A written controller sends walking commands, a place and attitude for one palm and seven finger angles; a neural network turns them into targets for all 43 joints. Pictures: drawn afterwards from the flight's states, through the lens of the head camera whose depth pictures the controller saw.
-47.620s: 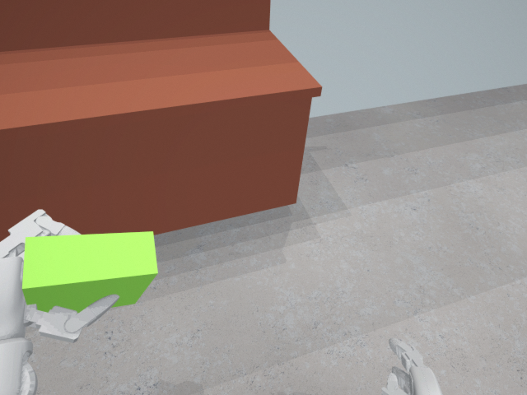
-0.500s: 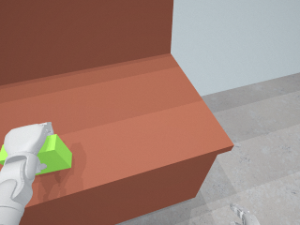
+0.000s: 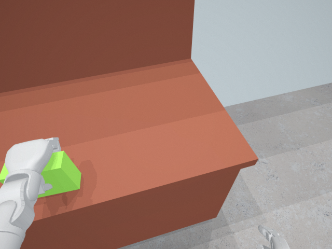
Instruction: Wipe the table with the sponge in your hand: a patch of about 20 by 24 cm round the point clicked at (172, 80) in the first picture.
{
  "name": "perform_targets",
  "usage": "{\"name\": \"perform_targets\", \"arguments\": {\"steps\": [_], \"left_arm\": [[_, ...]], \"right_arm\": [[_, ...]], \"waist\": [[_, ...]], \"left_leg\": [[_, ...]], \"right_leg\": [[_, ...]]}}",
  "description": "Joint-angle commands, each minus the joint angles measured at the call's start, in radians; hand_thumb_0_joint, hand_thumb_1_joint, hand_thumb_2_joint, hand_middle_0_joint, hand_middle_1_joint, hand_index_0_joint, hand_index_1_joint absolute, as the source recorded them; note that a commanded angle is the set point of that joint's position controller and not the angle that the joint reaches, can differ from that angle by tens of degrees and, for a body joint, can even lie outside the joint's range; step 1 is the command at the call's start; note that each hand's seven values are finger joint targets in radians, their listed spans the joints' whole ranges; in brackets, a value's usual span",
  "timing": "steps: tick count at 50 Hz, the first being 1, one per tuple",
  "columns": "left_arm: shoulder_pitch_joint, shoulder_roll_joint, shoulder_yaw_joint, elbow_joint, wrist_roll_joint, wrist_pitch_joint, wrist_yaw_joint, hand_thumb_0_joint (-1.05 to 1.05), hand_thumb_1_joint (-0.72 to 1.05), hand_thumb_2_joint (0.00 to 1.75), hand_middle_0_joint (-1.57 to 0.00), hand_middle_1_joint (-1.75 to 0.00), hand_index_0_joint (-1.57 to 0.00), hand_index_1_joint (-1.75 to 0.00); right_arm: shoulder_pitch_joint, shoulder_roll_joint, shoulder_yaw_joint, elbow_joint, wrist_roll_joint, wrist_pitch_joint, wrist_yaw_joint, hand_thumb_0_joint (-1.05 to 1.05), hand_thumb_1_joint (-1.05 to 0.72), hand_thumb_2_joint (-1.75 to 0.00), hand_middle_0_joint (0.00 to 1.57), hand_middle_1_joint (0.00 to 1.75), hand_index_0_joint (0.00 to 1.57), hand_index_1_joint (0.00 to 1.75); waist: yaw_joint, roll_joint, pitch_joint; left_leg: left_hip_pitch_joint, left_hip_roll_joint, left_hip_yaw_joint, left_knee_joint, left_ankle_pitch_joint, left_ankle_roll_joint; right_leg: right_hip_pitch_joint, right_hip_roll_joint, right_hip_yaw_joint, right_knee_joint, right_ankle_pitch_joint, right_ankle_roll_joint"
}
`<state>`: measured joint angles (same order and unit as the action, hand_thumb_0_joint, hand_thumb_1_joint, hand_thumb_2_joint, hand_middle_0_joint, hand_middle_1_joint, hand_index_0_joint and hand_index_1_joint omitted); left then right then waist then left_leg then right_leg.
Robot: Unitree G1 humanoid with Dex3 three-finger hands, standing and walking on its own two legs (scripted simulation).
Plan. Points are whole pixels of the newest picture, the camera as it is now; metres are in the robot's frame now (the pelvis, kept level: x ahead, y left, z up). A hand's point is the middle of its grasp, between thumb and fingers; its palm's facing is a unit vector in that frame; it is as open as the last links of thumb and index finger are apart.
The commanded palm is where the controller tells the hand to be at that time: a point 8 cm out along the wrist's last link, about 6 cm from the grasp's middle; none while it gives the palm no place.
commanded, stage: lift the sponge slowly off the table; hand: left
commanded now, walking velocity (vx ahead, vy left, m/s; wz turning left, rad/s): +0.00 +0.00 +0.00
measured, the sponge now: (48, 179) +0.27 +0.35 -0.01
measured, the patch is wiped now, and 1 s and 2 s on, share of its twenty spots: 1.00 1.00 1.00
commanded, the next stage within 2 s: bring the sponge back beside the body in 1.72 s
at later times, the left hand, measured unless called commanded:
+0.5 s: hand (39, 160) +0.28 +0.34 +0.07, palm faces -0.06 -0.03 -1.00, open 9.3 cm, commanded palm +0.26 +0.34 +0.13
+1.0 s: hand (30, 155) +0.27 +0.34 +0.10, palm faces -0.06 -0.02 -1.00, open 9.3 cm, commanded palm +0.26 +0.34 +0.17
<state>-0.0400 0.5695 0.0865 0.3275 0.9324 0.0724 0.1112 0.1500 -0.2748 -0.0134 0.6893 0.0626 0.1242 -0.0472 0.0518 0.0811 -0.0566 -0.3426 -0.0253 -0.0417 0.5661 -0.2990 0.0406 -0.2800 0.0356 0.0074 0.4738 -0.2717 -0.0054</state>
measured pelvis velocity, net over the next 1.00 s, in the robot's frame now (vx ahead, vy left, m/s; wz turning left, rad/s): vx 0.00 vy -0.01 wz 0.02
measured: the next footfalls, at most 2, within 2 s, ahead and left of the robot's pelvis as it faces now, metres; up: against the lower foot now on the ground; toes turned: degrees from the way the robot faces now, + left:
none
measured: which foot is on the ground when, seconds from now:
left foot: down 0.00-1.00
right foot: down 0.00-1.00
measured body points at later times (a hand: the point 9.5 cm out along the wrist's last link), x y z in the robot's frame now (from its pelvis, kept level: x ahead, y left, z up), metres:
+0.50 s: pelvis -0.01 +0.00 +0.00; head +0.01 -0.02 +0.45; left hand +0.28 +0.34 +0.12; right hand +0.18 -0.23 -0.11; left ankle -0.01 +0.09 -0.73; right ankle -0.02 -0.12 -0.73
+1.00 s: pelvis +0.00 -0.01 +0.01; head +0.01 -0.04 +0.46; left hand +0.27 +0.34 +0.16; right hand +0.19 -0.24 -0.11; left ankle -0.01 +0.09 -0.73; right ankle -0.02 -0.13 -0.73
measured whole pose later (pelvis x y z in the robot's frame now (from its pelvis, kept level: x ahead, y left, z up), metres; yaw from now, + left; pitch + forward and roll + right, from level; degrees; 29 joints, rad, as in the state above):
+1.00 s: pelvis +0.00 -0.01 +0.01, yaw +1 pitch +0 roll -1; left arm -0.11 0.62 0.08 0.24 0.89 0.13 -0.04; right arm 0.10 -0.28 0.01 0.69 0.06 0.14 -0.07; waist 0.08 0.09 0.00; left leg -0.21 -0.03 -0.06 0.45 -0.24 0.03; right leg -0.15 0.03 -0.01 0.37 -0.23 -0.02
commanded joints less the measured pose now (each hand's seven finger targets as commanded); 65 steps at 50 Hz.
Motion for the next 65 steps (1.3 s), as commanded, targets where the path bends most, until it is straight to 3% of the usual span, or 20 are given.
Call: {"name": "perform_targets", "arguments": {"steps": [1, 5, 6, 14, 17, 19, 20, 26, 29, 31, 35, 36, 40, 42, 44, 53, 55, 58, 59, 65], "left_arm": [[-0.226, 0.272, 0.127, -0.169, -0.010, 0.006, 0.025, 0.00, 0.10, 1.30, -1.20, -1.60, -1.20, -1.60], [-0.245, 0.281, 0.132, -0.225, -0.002, 0.003, 0.027, 0.00, 0.10, 1.30, -1.20, -1.60, -1.20, -1.60], [-0.239, 0.250, 0.105, -0.225, -0.006, 0.006, 0.027, 0.00, 0.10, 1.30, -1.20, -1.60, -1.20, -1.60], [-0.393, 0.340, 0.156, -0.226, 0.008, 0.009, 0.026, 0.00, 0.10, 1.30, -1.20, -1.60, -1.20, -1.60], [-0.424, 0.291, 0.098, -0.195, 0.015, 0.019, 0.014, 0.00, 0.10, 1.30, -1.20, -1.60, -1.20, -1.60], [-0.454, 0.300, 0.099, -0.224, 0.010, 0.014, 0.002, 0.00, 0.10, 1.30, -1.20, -1.60, -1.20, -1.60], [-0.420, 0.301, 0.104, -0.210, 0.011, 0.020, -0.001, 0.00, 0.10, 1.30, -1.20, -1.60, -1.20, -1.60], [-0.448, 0.289, 0.075, -0.147, 0.002, 0.044, -0.040, 0.00, 0.10, 1.30, -1.20, -1.60, -1.20, -1.60], [-0.460, 0.362, 0.138, -0.209, 0.004, 0.026, -0.050, 0.00, 0.10, 1.30, -1.20, -1.60, -1.20, -1.60], [-0.423, 0.332, 0.119, -0.204, 0.005, 0.025, -0.049, 0.00, 0.10, 1.30, -1.20, -1.60, -1.20, -1.60], [-0.400, 0.352, 0.151, -0.267, -0.005, 0.020, -0.051, 0.00, 0.10, 1.30, -1.20, -1.60, -1.20, -1.60], [-0.362, 0.326, 0.135, -0.274, -0.015, 0.024, -0.052, 0.00, 0.10, 1.30, -1.20, -1.60, -1.20, -1.60], [-0.353, 0.373, 0.178, -0.265, -0.029, 0.052, -0.063, 0.00, 0.10, 1.30, -1.20, -1.60, -1.20, -1.60], [-0.349, 0.362, 0.162, -0.263, -0.032, 0.066, -0.075, 0.00, 0.10, 1.30, -1.20, -1.60, -1.20, -1.60], [-0.382, 0.369, 0.161, -0.315, -0.040, 0.059, -0.087, 0.00, 0.10, 1.30, -1.20, -1.60, -1.20, -1.60], [-0.454, 0.376, 0.133, -0.277, -0.034, 0.038, -0.133, 0.00, 0.10, 1.30, -1.20, -1.60, -1.20, -1.60], [-0.486, 0.433, 0.181, -0.277, -0.030, 0.026, -0.132, 0.00, 0.10, 1.30, -1.20, -1.60, -1.20, -1.60], [-0.473, 0.425, 0.179, -0.304, -0.028, 0.017, -0.132, 0.00, 0.10, 1.30, -1.20, -1.60, -1.20, -1.60], [-0.477, 0.424, 0.187, -0.354, -0.038, 0.010, -0.132, 0.00, 0.10, 1.30, -1.20, -1.60, -1.20, -1.60], [-0.365, 0.433, 0.216, -0.323, -0.056, 0.063, -0.144, 0.00, 0.10, 1.30, -1.20, -1.60, -1.20, -1.60]], "right_arm": [[-0.106, -0.124, -0.047, -0.140, -0.003, -0.043, -0.009, 0.00, -0.90, -0.90, 0.20, 0.30, 0.20, 0.30], [-0.123, -0.120, -0.045, -0.139, -0.005, -0.049, -0.010, 0.00, -0.90, -0.90, 0.20, 0.30, 0.20, 0.30], [-0.122, -0.115, -0.046, -0.143, -0.005, -0.050, -0.009, 0.00, -0.90, -0.90, 0.20, 0.30, 0.20, 0.30], [-0.144, -0.117, -0.033, -0.127, -0.004, -0.049, -0.027, 0.00, -0.90, -0.90, 0.20, 0.30, 0.20, 0.30], [-0.138, -0.113, -0.031, -0.121, -0.003, -0.049, -0.030, 0.00, -0.90, -0.90, 0.20, 0.30, 0.20, 0.30], [-0.148, -0.113, -0.028, -0.131, -0.002, -0.053, -0.030, 0.00, -0.90, -0.90, 0.20, 0.30, 0.20, 0.30], [-0.143, -0.113, -0.030, -0.127, -0.004, -0.055, -0.029, 0.00, -0.90, -0.90, 0.20, 0.30, 0.20, 0.30], [-0.140, -0.120, -0.021, -0.127, -0.001, -0.039, -0.028, 0.00, -0.90, -0.90, 0.20, 0.30, 0.20, 0.30], [-0.158, -0.124, -0.018, -0.140, -0.004, -0.036, -0.027, 0.00, -0.90, -0.90, 0.20, 0.30, 0.20, 0.30], [-0.149, -0.117, -0.022, -0.140, -0.005, -0.037, -0.025, 0.00, -0.90, -0.90, 0.20, 0.30, 0.20, 0.30], [-0.152, -0.120, -0.024, -0.146, -0.007, -0.040, -0.018, 0.00, -0.90, -0.90, 0.20, 0.30, 0.20, 0.30], [-0.152, -0.118, -0.028, -0.153, -0.007, -0.041, -0.014, 0.00, -0.90, -0.90, 0.20, 0.30, 0.20, 0.30], [-0.162, -0.128, -0.024, -0.145, -0.006, -0.029, -0.015, 0.00, -0.90, -0.90, 0.20, 0.30, 0.20, 0.30], [-0.171, -0.129, -0.022, -0.146, -0.003, -0.023, -0.015, 0.00, -0.90, -0.90, 0.20, 0.30, 0.20, 0.30], [-0.193, -0.127, -0.016, -0.157, -0.001, -0.026, -0.018, 0.00, -0.90, -0.90, 0.20, 0.30, 0.20, 0.30], [-0.174, -0.126, -0.014, -0.137, -0.001, -0.038, -0.036, 0.00, -0.90, -0.90, 0.20, 0.30, 0.20, 0.30], [-0.175, -0.130, -0.010, -0.133, -0.002, -0.044, -0.038, 0.00, -0.90, -0.90, 0.20, 0.30, 0.20, 0.30], [-0.178, -0.125, -0.014, -0.140, -0.004, -0.040, -0.035, 0.00, -0.90, -0.90, 0.20, 0.30, 0.20, 0.30], [-0.198, -0.121, -0.009, -0.153, -0.004, -0.046, -0.033, 0.00, -0.90, -0.90, 0.20, 0.30, 0.20, 0.30], [-0.200, -0.129, -0.010, -0.156, -0.008, -0.027, -0.017, 0.00, -0.90, -0.90, 0.20, 0.30, 0.20, 0.30]], "waist": [[0.010, 0.001, -0.204], [0.022, 0.037, -0.226], [0.013, 0.023, -0.208], [0.016, 0.033, -0.218], [0.007, 0.037, -0.210], [0.008, 0.061, -0.231], [0.017, 0.064, -0.235], [0.003, 0.007, -0.181], [0.026, 0.034, -0.239], [0.024, 0.033, -0.229], [0.035, 0.049, -0.251], [0.034, 0.040, -0.253], [0.038, 0.010, -0.222], [0.033, -0.012, -0.207], [0.028, 0.016, -0.207], [0.005, 0.008, -0.176], [0.016, 0.020, -0.197], [0.020, 0.033, -0.217], [0.028, 0.072, -0.244], [0.045, 0.016, -0.215]], "left_leg": [[0.114, -0.004, -0.007, -0.064, 0.316, 0.012], [0.152, -0.003, -0.022, -0.074, 0.347, 0.007], [0.148, 0.000, -0.019, -0.076, 0.334, 0.009], [0.161, -0.003, -0.025, -0.113, 0.290, 0.007], [0.175, -0.004, -0.027, -0.118, 0.275, 0.004], [0.189, -0.002, -0.028, -0.125, 0.292, 0.002], [0.200, -0.005, -0.030, -0.121, 0.304, 0.003], [0.172, -0.002, -0.025, -0.143, 0.276, 0.006], [0.190, -0.007, -0.028, -0.147, 0.318, 0.007], [0.199, -0.006, -0.022, -0.140, 0.349, 0.007], [0.222, -0.004, -0.026, -0.138, 0.407, 0.005], [0.223, -0.002, -0.021, -0.136, 0.415, 0.007], [0.203, -0.009, -0.015, -0.146, 0.380, 0.011], [0.196, -0.010, -0.011, -0.149, 0.368, 0.013], [0.208, -0.011, -0.012, -0.153, 0.374, 0.015], [0.232, -0.012, -0.010, -0.155, 0.337, 0.023], [0.238, -0.015, -0.015, -0.154, 0.344, 0.022], [0.246, -0.013, -0.014, -0.154, 0.382, 0.018], [0.262, -0.014, -0.016, -0.156, 0.400, 0.016], [0.230, -0.012, -0.013, -0.154, 0.416, 0.012]], "right_leg": [[0.086, 0.022, -0.010, -0.039, 0.291, -0.066], [0.095, 0.025, -0.012, -0.043, 0.279, -0.072], [0.084, 0.026, -0.016, -0.047, 0.266, -0.069], [0.107, 0.027, -0.003, -0.074, 0.209, -0.074], [0.084, 0.027, -0.016, -0.085, 0.190, -0.071], [0.103, 0.028, -0.011, -0.087, 0.193, -0.076], [0.114, 0.026, -0.014, -0.089, 0.207, -0.076], [0.112, 0.025, -0.021, -0.108, 0.191, -0.072], [0.170, 0.022, -0.005, -0.106, 0.236, -0.077], [0.170, 0.020, -0.014, -0.103, 0.267, -0.075], [0.195, 0.021, -0.012, -0.100, 0.317, -0.077], [0.200, 0.018, -0.013, -0.099, 0.332, -0.073], [0.219, 0.014, -0.004, -0.108, 0.335, -0.069], [0.218, 0.009, -0.002, -0.113, 0.342, -0.065], [0.224, 0.012, 0.005, -0.115, 0.340, -0.068], [0.188, 0.008, -0.005, -0.142, 0.296, -0.062], [0.208, 0.010, 0.000, -0.141, 0.303, -0.068], [0.223, 0.006, -0.004, -0.133, 0.340, -0.067], [0.243, 0.009, 0.009, -0.132, 0.353, -0.073], [0.263, 0.002, -0.002, -0.122, 0.392, -0.068]]}}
